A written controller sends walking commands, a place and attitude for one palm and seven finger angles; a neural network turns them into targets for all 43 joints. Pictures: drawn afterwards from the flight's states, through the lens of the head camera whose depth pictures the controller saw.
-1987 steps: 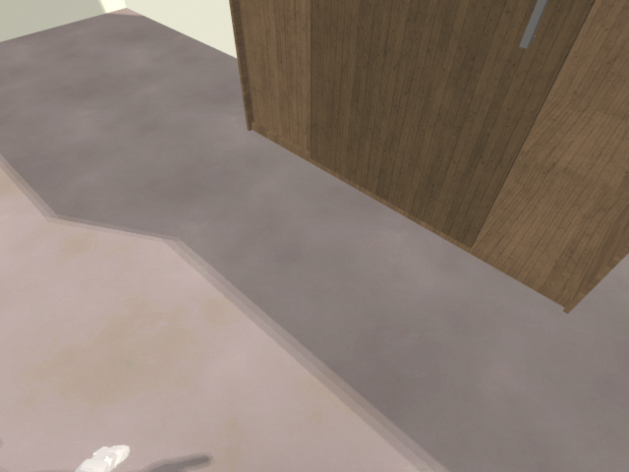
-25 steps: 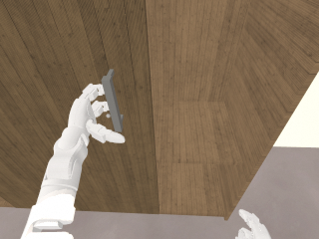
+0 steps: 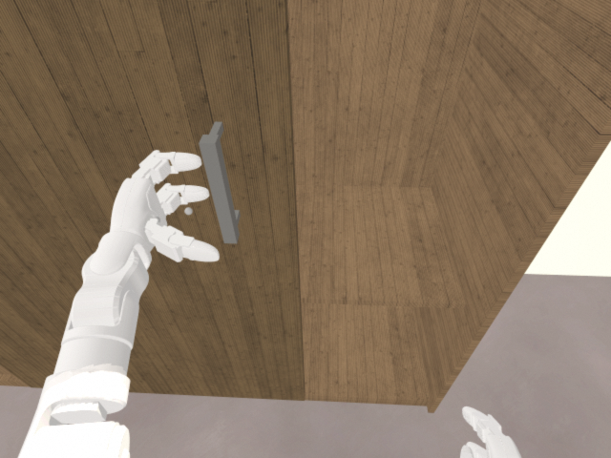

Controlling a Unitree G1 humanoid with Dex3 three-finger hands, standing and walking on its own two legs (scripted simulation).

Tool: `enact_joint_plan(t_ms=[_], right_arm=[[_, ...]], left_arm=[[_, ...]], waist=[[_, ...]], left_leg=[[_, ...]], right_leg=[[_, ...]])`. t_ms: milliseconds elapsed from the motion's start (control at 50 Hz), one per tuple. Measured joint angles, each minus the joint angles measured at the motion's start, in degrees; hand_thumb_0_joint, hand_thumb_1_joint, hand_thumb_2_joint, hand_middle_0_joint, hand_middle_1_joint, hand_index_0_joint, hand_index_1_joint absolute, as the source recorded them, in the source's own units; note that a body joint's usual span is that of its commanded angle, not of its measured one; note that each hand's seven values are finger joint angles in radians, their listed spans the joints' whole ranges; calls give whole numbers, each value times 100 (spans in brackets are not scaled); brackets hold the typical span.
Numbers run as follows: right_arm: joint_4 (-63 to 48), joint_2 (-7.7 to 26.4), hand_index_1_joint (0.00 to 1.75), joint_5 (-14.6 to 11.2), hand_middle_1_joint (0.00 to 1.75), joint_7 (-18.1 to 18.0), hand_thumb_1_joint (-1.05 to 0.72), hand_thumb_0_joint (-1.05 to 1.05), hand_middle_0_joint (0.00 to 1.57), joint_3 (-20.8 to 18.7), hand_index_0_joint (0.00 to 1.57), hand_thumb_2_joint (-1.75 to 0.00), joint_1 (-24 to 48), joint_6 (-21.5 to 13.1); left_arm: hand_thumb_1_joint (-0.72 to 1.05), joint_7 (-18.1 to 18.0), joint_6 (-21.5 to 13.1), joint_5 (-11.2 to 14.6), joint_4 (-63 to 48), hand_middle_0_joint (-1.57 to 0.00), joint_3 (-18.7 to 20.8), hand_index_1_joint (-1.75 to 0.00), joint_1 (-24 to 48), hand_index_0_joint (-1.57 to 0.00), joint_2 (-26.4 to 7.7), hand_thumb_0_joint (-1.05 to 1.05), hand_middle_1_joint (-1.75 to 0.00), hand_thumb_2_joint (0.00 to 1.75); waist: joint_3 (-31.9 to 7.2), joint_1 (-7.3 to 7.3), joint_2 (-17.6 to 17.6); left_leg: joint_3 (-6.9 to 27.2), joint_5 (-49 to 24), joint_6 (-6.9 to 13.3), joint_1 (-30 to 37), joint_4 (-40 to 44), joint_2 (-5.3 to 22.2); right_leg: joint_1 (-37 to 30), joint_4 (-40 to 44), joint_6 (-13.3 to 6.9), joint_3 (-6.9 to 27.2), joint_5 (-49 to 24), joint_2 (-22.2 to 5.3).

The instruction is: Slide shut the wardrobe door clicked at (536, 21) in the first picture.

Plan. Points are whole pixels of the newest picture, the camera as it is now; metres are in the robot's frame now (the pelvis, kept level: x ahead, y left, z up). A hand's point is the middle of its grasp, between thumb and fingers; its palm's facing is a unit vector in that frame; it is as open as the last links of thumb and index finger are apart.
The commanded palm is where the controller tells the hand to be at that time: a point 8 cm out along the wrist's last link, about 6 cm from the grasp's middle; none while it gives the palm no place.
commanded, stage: move the hooked fingers beside the handle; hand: left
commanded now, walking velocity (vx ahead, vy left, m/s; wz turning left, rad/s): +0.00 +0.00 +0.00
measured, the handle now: (224, 186) +0.44 +0.13 +0.15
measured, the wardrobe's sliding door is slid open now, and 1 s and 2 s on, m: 0.39 0.39 0.39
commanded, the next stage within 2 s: none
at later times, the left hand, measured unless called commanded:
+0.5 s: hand (173, 205) +0.39 +0.19 +0.16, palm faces +0.00 -1.00 -0.02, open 14.0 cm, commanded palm +0.36 +0.24 +0.16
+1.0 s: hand (165, 216) +0.37 +0.19 +0.16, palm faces -0.01 -1.00 -0.05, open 14.0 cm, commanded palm +0.34 +0.24 +0.16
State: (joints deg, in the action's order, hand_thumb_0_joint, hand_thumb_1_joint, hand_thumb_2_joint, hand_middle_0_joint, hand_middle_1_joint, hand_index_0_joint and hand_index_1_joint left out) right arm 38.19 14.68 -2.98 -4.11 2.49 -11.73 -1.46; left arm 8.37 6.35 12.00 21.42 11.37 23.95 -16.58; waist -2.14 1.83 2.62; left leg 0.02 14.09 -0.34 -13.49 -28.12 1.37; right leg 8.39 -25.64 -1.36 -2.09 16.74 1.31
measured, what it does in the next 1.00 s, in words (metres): stands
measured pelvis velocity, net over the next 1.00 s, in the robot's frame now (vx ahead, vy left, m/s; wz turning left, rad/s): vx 0.01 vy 0.01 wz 0.00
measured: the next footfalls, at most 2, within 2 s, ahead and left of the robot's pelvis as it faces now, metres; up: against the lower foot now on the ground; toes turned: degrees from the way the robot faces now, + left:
none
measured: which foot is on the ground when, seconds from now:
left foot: down 0.00-1.00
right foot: down 0.00-1.00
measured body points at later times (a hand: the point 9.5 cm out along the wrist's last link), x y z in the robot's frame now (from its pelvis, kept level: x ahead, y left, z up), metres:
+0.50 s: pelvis +0.01 +0.01 +0.00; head -0.01 +0.01 +0.45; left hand +0.38 +0.24 +0.16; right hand +0.14 -0.23 -0.10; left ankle +0.01 +0.13 -0.74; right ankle -0.03 -0.10 -0.74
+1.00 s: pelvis +0.01 +0.01 +0.00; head -0.01 +0.00 +0.45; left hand +0.36 +0.24 +0.17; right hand +0.16 -0.23 -0.09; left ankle +0.01 +0.13 -0.74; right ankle -0.03 -0.10 -0.74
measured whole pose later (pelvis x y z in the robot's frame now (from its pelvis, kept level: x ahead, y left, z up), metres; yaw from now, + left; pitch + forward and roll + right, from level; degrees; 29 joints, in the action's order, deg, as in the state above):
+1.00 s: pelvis +0.01 +0.01 +0.00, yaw +0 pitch +0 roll -1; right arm 36.7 14.8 -3.2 -3.8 2.3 -12.1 -2.2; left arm 10.8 6.3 12.7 16.9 12.8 19.1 -18.0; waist -3.3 1.3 2.9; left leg -0.4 14.7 0.4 -13.4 -28.2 0.7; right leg 8.0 -25.1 -0.5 -1.7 16.9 0.6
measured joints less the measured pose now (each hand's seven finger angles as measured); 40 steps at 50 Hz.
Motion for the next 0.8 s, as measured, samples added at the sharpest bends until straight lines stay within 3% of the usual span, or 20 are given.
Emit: enact_joint_plan(t_ms=[400,540,800], right_arm=[[32,-10,30,9,30,20,-90,1,20,-10,21,-89,-138,-128],[-71,-43,30,-8,30,34,-90,1,20,6,21,-89,-172,-37],[-23,32,30,-20,30,1,-90,1,20,-21,21,-89,-48,-95]], left_arm=[[-51,40,-184,-16,17,-30,-29,-120,39,-30,1,-1,-120,30],[-50,76,-45,-24,78,-30,205,-120,-90,-30,-168,-1,-120,30],[-51,240,-32,62,-288,-30,112,-120,-275,-30,-146,-1,-120,30]], waist=[[-9,3,-2],[-92,21,-18],[-81,-65,-21]], left_leg=[[-74,48,107,-67,-34,-84],[-126,81,110,-27,-3,-66],[-36,93,106,-8,-37,-97]], right_leg=[[49,33,112,68,-6,-89],[22,79,115,122,-3,-76],[-41,65,112,31,35,-98]])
